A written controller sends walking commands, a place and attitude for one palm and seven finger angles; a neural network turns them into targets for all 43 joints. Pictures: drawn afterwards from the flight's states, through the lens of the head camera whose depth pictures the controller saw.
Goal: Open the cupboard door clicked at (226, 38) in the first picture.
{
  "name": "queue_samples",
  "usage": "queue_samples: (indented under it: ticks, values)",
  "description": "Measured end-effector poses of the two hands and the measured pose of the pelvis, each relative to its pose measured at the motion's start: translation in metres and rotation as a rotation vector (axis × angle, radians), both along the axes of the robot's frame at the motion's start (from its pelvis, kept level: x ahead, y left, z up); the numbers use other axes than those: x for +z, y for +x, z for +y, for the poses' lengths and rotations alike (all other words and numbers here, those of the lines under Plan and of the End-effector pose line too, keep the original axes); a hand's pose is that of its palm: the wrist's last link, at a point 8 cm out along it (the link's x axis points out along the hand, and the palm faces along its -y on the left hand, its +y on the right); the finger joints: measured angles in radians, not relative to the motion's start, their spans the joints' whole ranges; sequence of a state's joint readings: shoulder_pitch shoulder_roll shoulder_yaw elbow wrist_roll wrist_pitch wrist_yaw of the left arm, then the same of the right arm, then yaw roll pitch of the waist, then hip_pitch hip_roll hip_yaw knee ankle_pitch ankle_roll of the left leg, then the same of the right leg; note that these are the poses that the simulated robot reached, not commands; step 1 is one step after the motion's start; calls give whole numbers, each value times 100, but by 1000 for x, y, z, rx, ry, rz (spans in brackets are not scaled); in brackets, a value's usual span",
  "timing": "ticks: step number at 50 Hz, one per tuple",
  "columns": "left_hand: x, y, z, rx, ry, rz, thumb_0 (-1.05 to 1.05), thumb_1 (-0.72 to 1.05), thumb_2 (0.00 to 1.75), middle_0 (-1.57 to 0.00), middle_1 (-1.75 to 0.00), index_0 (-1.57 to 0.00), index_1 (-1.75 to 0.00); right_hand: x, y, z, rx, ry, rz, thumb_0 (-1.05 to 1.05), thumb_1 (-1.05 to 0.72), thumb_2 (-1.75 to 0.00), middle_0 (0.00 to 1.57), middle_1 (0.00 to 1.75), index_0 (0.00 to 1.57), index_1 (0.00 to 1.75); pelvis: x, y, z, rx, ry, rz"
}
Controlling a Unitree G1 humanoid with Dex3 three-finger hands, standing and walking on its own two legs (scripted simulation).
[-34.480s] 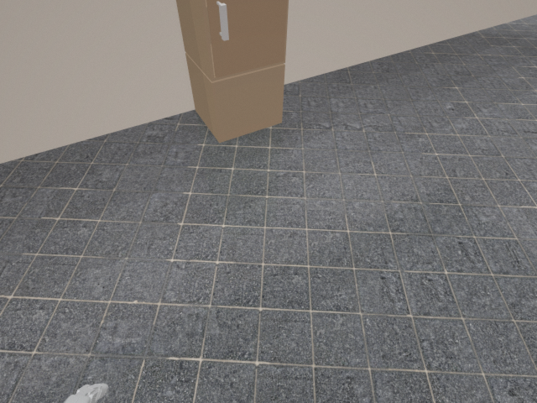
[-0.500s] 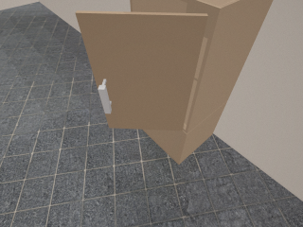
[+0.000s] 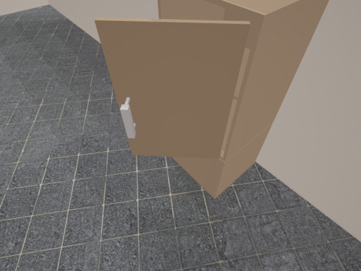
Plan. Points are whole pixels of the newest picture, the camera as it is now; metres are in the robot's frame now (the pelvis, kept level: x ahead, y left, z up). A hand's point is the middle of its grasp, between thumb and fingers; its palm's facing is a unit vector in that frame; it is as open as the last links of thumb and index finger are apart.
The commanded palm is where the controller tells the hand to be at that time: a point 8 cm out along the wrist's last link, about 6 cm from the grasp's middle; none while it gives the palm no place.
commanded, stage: look again from close up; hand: left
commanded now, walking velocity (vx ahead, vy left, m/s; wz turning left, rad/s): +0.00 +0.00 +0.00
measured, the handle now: (129, 118) +0.61 +0.23 -0.08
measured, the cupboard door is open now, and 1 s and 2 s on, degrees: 46 46 46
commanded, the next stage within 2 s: shuffle to correct the standing spot in 0.36 s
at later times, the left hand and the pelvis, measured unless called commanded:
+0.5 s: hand out of the picture +0.02 +0.16 -0.17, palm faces +0.01 -0.98 -0.20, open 7.4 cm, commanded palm none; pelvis +0.01 -0.02 +0.00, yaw +0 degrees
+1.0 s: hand out of the picture +0.09 +0.18 -0.18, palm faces +0.04 -0.98 -0.21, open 7.4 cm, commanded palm none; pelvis +0.07 +0.00 -0.01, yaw +0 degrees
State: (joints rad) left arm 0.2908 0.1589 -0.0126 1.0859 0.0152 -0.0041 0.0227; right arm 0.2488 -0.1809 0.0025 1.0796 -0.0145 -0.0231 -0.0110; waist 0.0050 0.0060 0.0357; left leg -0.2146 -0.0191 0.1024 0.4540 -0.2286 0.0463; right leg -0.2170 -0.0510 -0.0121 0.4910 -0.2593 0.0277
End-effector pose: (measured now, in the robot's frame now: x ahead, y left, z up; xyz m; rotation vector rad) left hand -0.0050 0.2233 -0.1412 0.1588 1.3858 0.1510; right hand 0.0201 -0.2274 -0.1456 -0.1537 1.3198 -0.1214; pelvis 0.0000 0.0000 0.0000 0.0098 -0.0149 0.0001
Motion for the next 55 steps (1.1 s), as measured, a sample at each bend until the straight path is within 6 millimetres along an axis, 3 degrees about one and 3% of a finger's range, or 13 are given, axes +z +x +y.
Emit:
queue_samples:
  ticks: [15, 29, 40, 43, 48, 55]
  values:
    - [-2, 19, -12, -7, -7, -16, 0, 91, 90, -20, -30, -20, -30, 0, -11, -3, -27, 7, 55, 0, -91, -90, 20, 30, 20, 30, 1, 8, -11, -1, -1, 2]
    - [-3, 20, -20, 7, -11, -10, 0, 91, 90, -20, -30, -20, -30, -3, -6, -10, -24, 13, 71, 0, -91, -90, 20, 30, 20, 30, -1, 16, -19, 1, -2, 2]
    - [-18, 14, -5, 66, -46, 80, 0, 90, 90, -20, -30, -20, -30, 0, 16, 1, -18, -34, 78, 0, -91, -90, 20, 30, 20, 30, -9, 49, 2, -5, -5, 14]
    - [-15, 30, 1, 44, -31, 94, 0, 91, 90, -20, -30, -20, -30, 2, 17, 10, -36, -33, 82, 0, -91, -90, 20, 30, 20, 30, -7, 57, 5, -10, -3, 16]
    - [-10, 76, 5, 28, -7, 9, 1, 91, 90, -20, -29, -20, -30, -2, 16, 21, -40, 4, 140, 0, -91, -90, 20, 30, 20, 30, -5, 66, 2, 5, 7, 12]
    - [-2, 123, 2, -12, 35, -90, 0, 91, 90, -20, -29, -20, -30, -13, 41, 17, -68, 28, 113, 0, -91, -90, 20, 30, 21, 30, -6, 72, -5, 1, 8, 22]
